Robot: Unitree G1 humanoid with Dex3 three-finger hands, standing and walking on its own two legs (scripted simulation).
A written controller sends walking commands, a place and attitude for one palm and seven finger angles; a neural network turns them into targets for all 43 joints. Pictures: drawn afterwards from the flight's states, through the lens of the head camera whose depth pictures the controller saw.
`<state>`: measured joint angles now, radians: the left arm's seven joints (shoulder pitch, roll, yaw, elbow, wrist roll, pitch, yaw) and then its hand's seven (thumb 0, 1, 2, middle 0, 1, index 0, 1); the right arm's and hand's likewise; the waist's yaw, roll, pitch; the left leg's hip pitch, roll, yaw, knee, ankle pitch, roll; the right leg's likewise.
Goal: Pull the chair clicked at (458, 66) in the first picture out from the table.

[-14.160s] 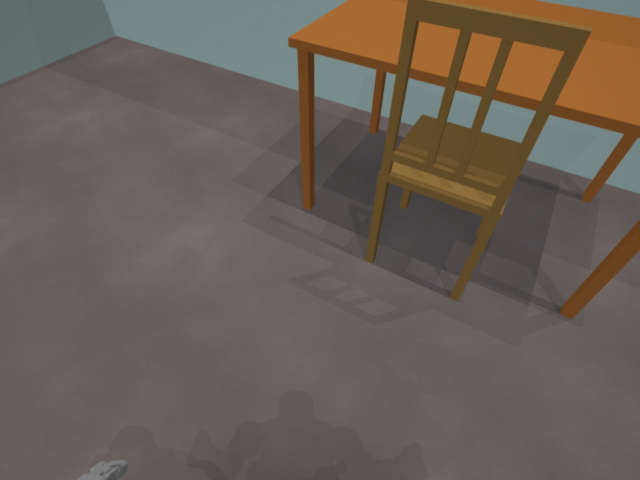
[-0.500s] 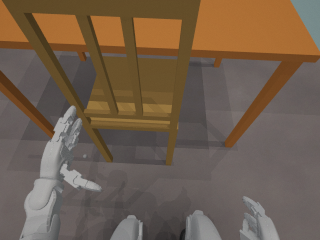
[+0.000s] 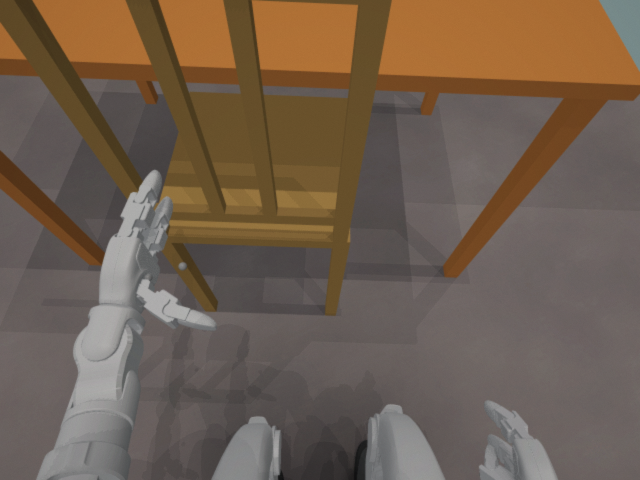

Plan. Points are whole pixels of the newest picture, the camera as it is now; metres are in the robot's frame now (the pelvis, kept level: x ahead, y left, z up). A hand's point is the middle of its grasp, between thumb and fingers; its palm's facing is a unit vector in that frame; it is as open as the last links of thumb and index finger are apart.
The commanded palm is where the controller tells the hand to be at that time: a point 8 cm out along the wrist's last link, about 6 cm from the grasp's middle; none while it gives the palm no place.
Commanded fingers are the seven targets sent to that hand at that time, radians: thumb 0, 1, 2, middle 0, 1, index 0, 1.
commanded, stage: aim the fingers beside a spindle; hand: left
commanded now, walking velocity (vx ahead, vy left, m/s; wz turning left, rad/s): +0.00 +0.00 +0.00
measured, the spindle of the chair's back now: (191, 133) +0.54 +0.19 +0.06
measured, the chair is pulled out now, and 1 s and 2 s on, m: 0.00 0.00 0.00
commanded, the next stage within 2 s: push the fingers through the gap in 0.98 s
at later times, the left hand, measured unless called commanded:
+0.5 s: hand (200, 242) +0.40 +0.17 +0.01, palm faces -0.04 -1.00 -0.05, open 16.9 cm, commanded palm +0.37 +0.22 +0.01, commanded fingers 0.00 -0.50 0.30 -0.06 -0.08 -0.06 -0.08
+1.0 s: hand (198, 245) +0.40 +0.17 +0.01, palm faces -0.02 -1.00 -0.05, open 16.9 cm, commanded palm +0.37 +0.23 +0.01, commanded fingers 0.00 -0.50 0.30 -0.06 -0.08 -0.06 -0.08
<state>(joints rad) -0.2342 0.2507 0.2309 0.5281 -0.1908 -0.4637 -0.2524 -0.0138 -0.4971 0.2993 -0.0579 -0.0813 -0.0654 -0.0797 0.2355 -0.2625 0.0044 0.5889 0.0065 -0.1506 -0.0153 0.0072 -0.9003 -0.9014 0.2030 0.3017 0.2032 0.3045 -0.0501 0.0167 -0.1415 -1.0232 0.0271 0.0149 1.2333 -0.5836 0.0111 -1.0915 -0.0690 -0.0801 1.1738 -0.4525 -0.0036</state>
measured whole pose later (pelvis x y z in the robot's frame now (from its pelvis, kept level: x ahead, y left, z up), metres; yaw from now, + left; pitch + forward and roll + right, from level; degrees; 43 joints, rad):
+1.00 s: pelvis +0.00 +0.01 -0.01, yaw -1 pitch +24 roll -1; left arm -0.39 0.25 0.26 0.69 -0.14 -0.52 -0.20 -0.01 -0.50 0.30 -0.06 -0.08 -0.07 -0.08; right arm 0.23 -0.26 0.00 0.59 -0.01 -0.06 0.01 0.00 -0.90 -0.90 0.20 0.30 0.20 0.30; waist -0.07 0.01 -0.14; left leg -1.09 0.03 0.03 1.27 -0.60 0.02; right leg -1.17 -0.07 -0.06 1.21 -0.46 0.00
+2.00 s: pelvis -0.01 +0.01 -0.02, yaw -1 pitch +27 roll -2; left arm -0.72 0.36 0.36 1.01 -0.08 -0.54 -0.17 -0.01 -0.50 0.30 -0.06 -0.08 -0.07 -0.08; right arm 0.29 -0.26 0.02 0.62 -0.03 0.02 0.02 0.00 -0.90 -0.90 0.20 0.30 0.20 0.30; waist -0.14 0.03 -0.13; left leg -1.17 0.04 0.02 1.30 -0.59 0.02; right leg -1.24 -0.06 -0.06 1.22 -0.44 0.01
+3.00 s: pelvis +0.00 +0.01 -0.02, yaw -2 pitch +28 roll -3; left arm -0.83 0.43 0.40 1.08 -0.07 -0.52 -0.20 -0.01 -0.50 0.30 -0.12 -0.29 -0.13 -0.29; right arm 0.30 -0.26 0.03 0.61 -0.04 0.07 0.04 0.00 -0.90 -0.90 0.20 0.30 0.20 0.30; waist -0.17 0.02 -0.13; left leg -1.22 0.04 0.01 1.32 -0.61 0.03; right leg -1.27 -0.05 -0.07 1.21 -0.44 0.01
